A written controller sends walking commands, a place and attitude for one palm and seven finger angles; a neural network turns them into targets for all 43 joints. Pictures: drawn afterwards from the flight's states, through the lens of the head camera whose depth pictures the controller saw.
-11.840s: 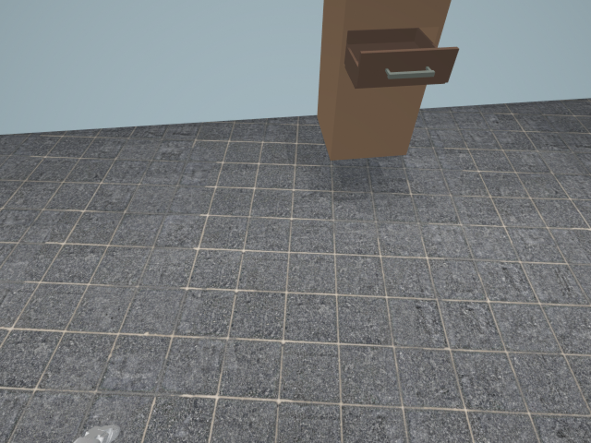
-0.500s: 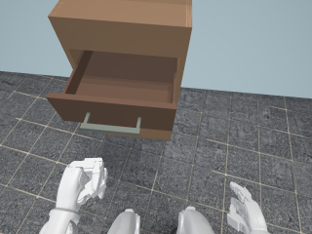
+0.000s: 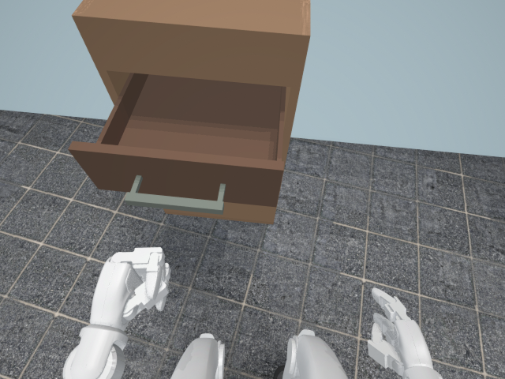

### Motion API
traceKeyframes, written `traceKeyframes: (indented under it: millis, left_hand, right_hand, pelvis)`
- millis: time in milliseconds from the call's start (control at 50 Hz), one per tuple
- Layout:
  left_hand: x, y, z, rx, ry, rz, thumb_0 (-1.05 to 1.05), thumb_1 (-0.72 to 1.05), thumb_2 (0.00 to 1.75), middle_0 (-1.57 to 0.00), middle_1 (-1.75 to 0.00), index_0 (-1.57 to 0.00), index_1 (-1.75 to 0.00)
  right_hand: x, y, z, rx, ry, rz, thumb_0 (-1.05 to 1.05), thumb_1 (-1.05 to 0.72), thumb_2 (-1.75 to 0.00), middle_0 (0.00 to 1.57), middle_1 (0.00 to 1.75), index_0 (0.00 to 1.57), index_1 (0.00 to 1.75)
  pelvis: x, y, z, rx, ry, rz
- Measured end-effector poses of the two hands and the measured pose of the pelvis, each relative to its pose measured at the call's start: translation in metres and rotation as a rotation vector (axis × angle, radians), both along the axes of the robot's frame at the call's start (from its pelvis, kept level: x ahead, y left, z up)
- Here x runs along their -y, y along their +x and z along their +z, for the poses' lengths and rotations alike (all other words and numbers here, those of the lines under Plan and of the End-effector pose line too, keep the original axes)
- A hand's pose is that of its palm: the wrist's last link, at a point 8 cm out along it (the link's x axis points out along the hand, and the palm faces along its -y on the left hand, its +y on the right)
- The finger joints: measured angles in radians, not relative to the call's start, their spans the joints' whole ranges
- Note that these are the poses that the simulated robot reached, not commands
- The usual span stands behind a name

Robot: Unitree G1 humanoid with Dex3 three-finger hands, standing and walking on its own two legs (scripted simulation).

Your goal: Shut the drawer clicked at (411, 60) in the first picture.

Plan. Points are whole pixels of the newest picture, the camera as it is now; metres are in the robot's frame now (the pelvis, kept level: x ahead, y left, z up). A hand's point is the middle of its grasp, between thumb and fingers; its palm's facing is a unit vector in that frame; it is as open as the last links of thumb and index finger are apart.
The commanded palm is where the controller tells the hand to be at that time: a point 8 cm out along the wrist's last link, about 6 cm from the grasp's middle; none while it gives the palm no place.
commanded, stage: bring the fist close to the handle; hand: left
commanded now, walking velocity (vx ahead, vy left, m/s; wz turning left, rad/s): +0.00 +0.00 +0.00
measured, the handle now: (177, 194) +0.44 +0.17 -0.05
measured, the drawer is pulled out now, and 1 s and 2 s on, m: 0.22 0.22 0.19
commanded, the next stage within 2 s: push the drawer shut in 1.20 s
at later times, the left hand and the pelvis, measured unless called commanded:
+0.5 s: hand (173, 266) +0.29 +0.14 -0.02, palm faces -0.09 -1.00 -0.03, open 3.3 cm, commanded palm +0.28 +0.19 -0.02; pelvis -0.01 +0.01 -0.03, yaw -1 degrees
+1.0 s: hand (185, 252) +0.32 +0.13 -0.05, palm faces -0.10 -0.99 -0.04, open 3.3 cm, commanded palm +0.31 +0.19 -0.05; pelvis -0.02 +0.01 -0.05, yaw -1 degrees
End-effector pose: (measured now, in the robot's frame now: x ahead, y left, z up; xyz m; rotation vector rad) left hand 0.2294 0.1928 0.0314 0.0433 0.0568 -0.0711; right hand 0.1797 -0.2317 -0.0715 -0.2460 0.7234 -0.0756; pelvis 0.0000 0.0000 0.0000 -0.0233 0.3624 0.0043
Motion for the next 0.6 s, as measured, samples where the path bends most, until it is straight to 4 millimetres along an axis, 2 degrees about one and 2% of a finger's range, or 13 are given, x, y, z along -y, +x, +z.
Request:
traceKeyframes:
  millis: [160, 400, 600]
  left_hand:
    - [-0.003, 0.021, -0.012, 0.015, -0.009, -0.018, 0.02, 0.9, 0.9, -1.4, -1.6, -1.4, -1.6]
    - [-0.003, 0.038, -0.036, 0.014, -0.012, -0.017, 0.02, 0.9, 0.9, -1.4, -1.6, -1.4, -1.6]
    - [-0.002, 0.052, -0.057, 0.025, -0.012, -0.029, 0.02, 0.9, 0.9, -1.4, -1.6, -1.4, -1.6]
  right_hand:
    - [0.001, -0.008, -0.017, -0.044, 0.002, -0.008, 0.01, -0.9, -0.9, 0.2, 0.3, 0.2, 0.3]
    - [0.004, -0.03, -0.039, -0.126, -0.012, -0.025, 0.01, -0.9, -0.9, 0.2, 0.3, 0.2, 0.3]
    - [0.002, -0.037, -0.059, -0.171, -0.018, -0.023, 0.01, -0.9, -0.9, 0.2, 0.3, 0.2, 0.3]
  pelvis:
    - [-0.001, -0.005, -0.01, -0.021, -0.002, -0.001]
    - [-0.005, -0.011, -0.023, -0.059, -0.002, -0.007]
    - [-0.01, -0.018, -0.038, -0.089, -0.006, -0.007]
